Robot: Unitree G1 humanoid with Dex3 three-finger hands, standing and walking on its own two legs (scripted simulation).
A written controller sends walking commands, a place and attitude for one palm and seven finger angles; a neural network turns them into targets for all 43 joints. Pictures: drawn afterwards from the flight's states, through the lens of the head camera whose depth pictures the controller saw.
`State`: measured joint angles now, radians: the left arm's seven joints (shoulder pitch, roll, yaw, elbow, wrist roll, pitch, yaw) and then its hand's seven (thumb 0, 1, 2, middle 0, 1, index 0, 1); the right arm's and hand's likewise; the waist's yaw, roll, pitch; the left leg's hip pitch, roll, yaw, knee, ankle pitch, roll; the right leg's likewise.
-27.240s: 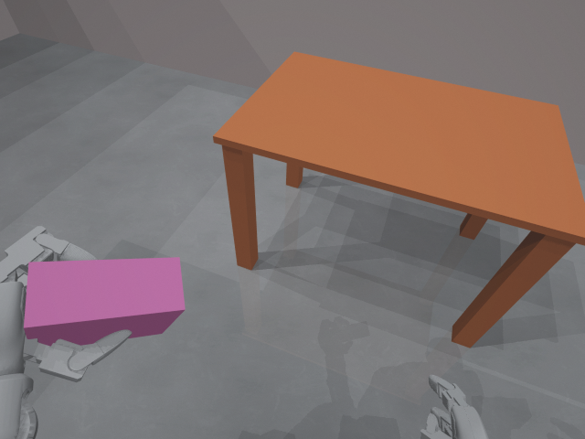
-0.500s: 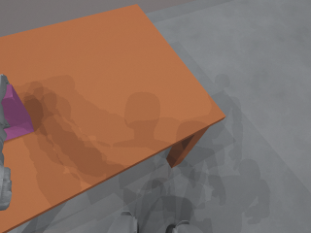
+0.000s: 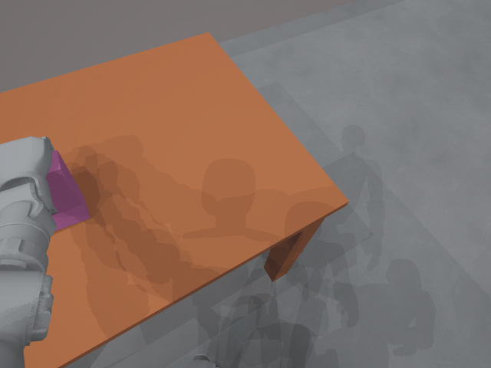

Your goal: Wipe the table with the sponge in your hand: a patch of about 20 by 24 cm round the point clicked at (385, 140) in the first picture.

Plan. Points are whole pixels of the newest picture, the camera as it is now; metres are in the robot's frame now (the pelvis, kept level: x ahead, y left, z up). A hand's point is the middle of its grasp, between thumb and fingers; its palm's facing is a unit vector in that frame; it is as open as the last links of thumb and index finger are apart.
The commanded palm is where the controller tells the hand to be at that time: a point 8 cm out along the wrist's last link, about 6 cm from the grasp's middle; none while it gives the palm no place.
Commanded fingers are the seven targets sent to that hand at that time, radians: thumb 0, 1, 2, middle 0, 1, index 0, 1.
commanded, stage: wipe back along the middle lane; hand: left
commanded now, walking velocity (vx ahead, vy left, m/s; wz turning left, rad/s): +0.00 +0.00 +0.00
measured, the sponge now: (48, 204) +0.39 +0.37 -0.05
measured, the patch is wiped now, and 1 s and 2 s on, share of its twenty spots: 0.55 0.85 0.85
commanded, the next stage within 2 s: none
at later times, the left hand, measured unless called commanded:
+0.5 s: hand (46, 197) +0.38 +0.34 +0.00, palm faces -0.11 +0.02 -0.99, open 10.2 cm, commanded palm +0.35 +0.31 +0.02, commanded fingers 0.00 0.10 1.30 -1.20 -1.60 -1.20 -1.60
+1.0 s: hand (53, 215) +0.35 +0.32 +0.00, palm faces -0.08 +0.00 -1.00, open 10.2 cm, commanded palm +0.31 +0.28 +0.02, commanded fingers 0.00 0.10 1.30 -1.20 -1.60 -1.20 -1.60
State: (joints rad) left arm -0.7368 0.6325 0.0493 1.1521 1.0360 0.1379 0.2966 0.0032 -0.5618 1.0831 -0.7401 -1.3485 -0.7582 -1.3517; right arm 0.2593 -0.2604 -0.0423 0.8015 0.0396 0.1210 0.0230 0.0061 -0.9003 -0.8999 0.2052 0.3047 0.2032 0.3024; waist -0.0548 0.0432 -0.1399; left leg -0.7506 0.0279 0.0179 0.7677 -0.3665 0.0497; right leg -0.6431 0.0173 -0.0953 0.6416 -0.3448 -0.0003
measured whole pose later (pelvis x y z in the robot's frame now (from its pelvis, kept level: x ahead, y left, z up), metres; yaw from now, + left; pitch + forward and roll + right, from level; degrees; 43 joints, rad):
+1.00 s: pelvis +0.00 +0.00 +0.01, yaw +1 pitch +14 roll -3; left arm -0.41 0.44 -0.08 0.78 0.97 0.33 0.37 0.00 -0.48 1.01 -0.69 -1.36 -0.71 -1.37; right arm 0.20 -0.26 -0.04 0.72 0.07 0.17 0.04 0.01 -0.90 -0.90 0.20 0.30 0.20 0.30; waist 0.01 0.05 -0.17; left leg -0.61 0.01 0.03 0.72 -0.36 0.05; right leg -0.51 0.00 -0.08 0.62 -0.35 0.00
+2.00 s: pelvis +0.00 -0.02 +0.01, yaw +1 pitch +10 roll -2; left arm -0.15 0.35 -0.12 0.49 0.97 0.42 0.32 0.00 -0.47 1.00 -0.68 -1.38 -0.70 -1.38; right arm 0.14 -0.26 -0.01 0.66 0.08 0.14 0.00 0.01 -0.90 -0.90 0.20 0.30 0.20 0.30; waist 0.05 0.05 -0.15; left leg -0.51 0.02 0.02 0.70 -0.35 0.02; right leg -0.43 0.01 -0.09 0.64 -0.37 -0.03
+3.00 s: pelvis -0.01 -0.02 +0.01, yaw +2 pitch +10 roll -2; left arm -0.21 0.34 -0.18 0.54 0.96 0.43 0.33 0.00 -0.47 1.01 -0.69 -1.38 -0.71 -1.38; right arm 0.14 -0.26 -0.03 0.69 0.08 0.12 0.00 0.01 -0.90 -0.90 0.20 0.30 0.20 0.30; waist 0.06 0.07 -0.14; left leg -0.54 0.01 0.00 0.71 -0.35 0.02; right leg -0.45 0.01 -0.10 0.66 -0.37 -0.03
